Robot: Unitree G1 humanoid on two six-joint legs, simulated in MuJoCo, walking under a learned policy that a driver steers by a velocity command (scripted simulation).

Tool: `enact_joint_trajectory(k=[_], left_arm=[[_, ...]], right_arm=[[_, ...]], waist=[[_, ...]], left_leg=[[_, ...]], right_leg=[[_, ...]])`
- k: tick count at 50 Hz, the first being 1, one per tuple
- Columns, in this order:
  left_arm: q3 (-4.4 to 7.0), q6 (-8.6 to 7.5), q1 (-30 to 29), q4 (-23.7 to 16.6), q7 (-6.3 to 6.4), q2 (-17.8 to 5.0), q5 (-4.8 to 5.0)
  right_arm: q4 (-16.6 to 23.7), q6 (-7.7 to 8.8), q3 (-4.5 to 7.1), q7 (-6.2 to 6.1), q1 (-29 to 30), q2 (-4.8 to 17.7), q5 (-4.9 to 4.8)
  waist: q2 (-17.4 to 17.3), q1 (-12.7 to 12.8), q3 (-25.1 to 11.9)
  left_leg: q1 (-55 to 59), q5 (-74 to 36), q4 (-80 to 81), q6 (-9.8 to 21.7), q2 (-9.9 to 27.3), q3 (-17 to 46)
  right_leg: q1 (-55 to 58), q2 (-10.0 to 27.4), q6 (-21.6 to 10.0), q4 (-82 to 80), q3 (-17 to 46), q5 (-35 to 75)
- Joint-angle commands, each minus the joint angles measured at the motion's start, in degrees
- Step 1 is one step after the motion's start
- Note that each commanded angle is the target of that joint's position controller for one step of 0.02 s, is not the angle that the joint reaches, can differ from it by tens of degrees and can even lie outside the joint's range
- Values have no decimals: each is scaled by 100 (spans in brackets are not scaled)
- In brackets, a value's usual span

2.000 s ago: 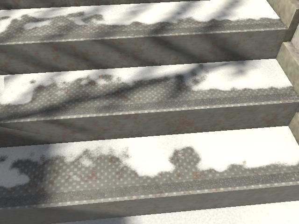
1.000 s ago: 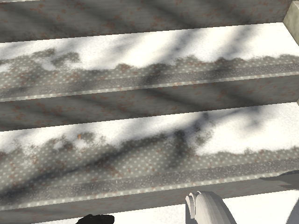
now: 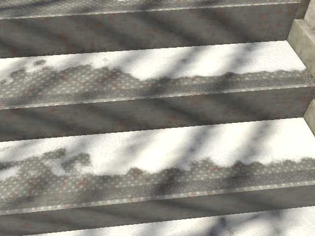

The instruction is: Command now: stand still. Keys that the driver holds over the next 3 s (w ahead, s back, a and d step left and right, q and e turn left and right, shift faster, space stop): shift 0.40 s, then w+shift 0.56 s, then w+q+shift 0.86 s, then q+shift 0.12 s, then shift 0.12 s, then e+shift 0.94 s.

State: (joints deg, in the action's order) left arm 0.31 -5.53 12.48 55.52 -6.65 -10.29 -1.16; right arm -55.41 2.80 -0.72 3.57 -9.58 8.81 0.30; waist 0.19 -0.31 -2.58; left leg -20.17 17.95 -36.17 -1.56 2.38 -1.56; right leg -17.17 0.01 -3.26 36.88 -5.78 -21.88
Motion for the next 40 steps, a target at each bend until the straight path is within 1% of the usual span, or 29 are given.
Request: enact_joint_trajectory(k=[1,4,10,20,21,22,23,24,25,26,27,28,29,30,31,32,33,34,35,36,37,38,39,40], left_arm=[[80,-17,258,-100,45,-404,3],[81,-3,290,-55,83,-328,15],[79,13,351,27,131,-315,22],[49,22,536,198,129,-291,10],[107,53,791,289,158,-411,-52],[216,72,967,316,226,-695,-182],[297,67,906,262,333,-885,-277],[309,31,692,125,449,-825,-298],[298,-1,638,50,531,-709,-267],[298,-12,610,0,579,-690,-232],[293,-4,636,-31,621,-630,-217],[284,17,449,-90,682,-640,-223],[286,58,219,-187,715,-703,-208],[299,105,121,-260,746,-825,-206],[299,180,145,-253,711,-919,-246],[384,144,298,-100,714,-1032,197],[344,69,-121,-228,712,-865,267],[281,-37,-501,-546,655,-528,274],[241,-85,-443,-700,566,-230,227],[205,-59,-1283,-1017,539,-124,80],[137,-92,-1807,-1329,556,73,25],[78,-100,-1759,-1507,580,193,-47],[14,-63,-1777,-1712,586,276,-77],[-70,-7,-1831,-1899,603,425,-73]], right_arm=[[199,77,133,16,-76,574,5],[196,80,145,27,-52,532,12],[172,73,163,35,-16,533,7],[26,25,148,36,-242,511,10],[-70,-12,213,5,-531,659,67],[-71,-38,327,-68,-685,942,198],[9,-39,401,-170,-637,1077,325],[107,-30,389,-286,-443,953,396],[185,15,326,-373,-363,669,393],[205,49,249,-405,-390,449,354],[215,84,194,-402,-590,210,349],[189,123,168,-384,-889,151,382],[242,142,156,-319,-816,176,350],[358,214,174,-250,-586,223,279],[330,278,185,-166,-542,283,225],[256,256,335,-247,-1117,643,-22],[8,260,443,-316,-2044,917,69],[-309,238,551,-397,-3221,1310,157],[-441,165,544,-466,-3234,1312,157],[-324,183,537,-461,-2635,1207,153],[-332,218,508,-434,-2456,1068,181],[-379,241,430,-398,-2518,821,206],[-453,331,357,-387,-2502,615,217],[-516,408,281,-374,-2399,451,240]], waist=[[-86,-9,-62],[-88,-11,-31],[-63,1,47],[42,-2,175],[72,1,221],[114,14,517],[156,13,839],[146,49,804],[237,83,565],[356,118,447],[685,89,361],[787,-23,433],[604,-34,602],[508,17,631],[529,40,583],[791,-428,650],[132,-900,512],[-1300,-1171,67],[-2114,-886,177],[-1141,-819,790],[-792,-772,776],[-421,-548,639],[-290,-362,629],[-135,-161,861]], left_leg=[[245,-1246,473,442,41,69],[341,-1238,517,479,33,97],[430,-1148,643,530,-7,125],[409,-953,780,553,-89,74],[384,88,879,659,-79,107],[117,1379,1005,906,52,400],[-226,1996,1122,1190,191,736],[-427,1744,1027,1340,223,860],[-430,1213,829,1387,206,837],[-488,664,462,1318,115,665],[-417,58,-282,1120,-133,195],[-350,-213,-858,1037,-161,18],[-286,-100,-564,1075,-150,-132],[54,125,-77,1018,-297,-407],[366,63,215,1021,-402,-583],[993,336,918,1008,-411,-434],[2144,-71,1400,1116,-109,273],[3369,463,2368,1392,1109,2427],[3694,1835,3042,2014,1758,4162],[3290,2299,3100,2149,1912,3904],[3216,1803,2942,2152,1876,3316],[3064,1414,2737,1946,1721,2744],[2830,1279,2620,1710,1690,2393],[2391,1388,2625,1482,1679,2124]], right_leg=[[11,302,-274,-584,357,1782],[-84,286,-210,-606,316,1502],[-158,281,-111,-677,261,1157],[-81,322,-77,-792,255,1101],[-125,370,-228,-945,323,-6],[-367,572,-549,-1185,691,-1323],[-586,816,-893,-1431,1169,-2017],[-483,1014,-1152,-1540,1507,-1938],[-224,1169,-1307,-1655,1755,-1680],[-14,1410,-1495,-1918,2080,-1446],[111,1769,-1712,-2335,2476,-1341],[64,2107,-1800,-2587,2682,-1154],[7,2074,-1748,-2644,2435,-1001],[17,1811,-1582,-2438,1937,-698],[71,1574,-1535,-2194,1601,-222],[-182,875,-1032,-1287,967,518],[-976,540,-850,355,425,2209],[-2434,125,-529,2440,-62,1587],[-3983,-188,-385,4039,139,148],[-4992,259,-363,5825,473,368],[-5743,323,-408,7392,554,363],[-6086,442,-477,8274,608,39],[-6511,472,-567,9034,858,-270],[-6931,472,-620,9469,1005,-529]])
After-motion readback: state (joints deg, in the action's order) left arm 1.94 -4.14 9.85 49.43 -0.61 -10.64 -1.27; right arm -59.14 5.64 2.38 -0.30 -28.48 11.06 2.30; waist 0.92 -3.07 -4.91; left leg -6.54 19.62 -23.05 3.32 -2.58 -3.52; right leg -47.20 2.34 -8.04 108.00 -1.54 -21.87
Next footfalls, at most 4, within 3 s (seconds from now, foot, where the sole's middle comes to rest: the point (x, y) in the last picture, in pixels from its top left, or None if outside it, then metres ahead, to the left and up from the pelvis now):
1.02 right None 0.38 -0.10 -0.59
1.50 left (149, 164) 0.66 0.06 -0.42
1.88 right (147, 63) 1.03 0.07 -0.25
2.22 left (70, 70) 0.99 0.37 -0.25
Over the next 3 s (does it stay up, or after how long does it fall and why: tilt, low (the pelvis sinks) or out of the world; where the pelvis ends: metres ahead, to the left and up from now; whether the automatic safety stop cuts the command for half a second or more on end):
stays up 1.18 0.30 0.68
